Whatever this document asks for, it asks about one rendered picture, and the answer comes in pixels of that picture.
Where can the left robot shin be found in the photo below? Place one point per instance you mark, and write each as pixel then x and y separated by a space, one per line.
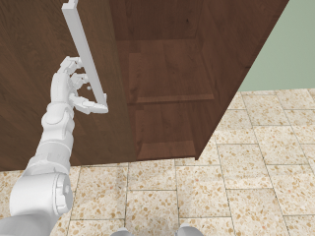
pixel 122 229

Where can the robot left forearm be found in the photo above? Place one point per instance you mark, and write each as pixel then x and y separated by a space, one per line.
pixel 56 143

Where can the wardrobe door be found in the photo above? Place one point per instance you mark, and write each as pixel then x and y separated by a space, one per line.
pixel 34 40

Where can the robot left upper arm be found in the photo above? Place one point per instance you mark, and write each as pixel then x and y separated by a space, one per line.
pixel 37 203

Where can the robot left hand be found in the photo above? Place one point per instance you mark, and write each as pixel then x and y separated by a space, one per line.
pixel 64 89

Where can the handle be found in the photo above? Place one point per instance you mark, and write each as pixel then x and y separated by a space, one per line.
pixel 74 24

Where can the right robot thigh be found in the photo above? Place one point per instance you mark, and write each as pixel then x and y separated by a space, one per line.
pixel 188 231

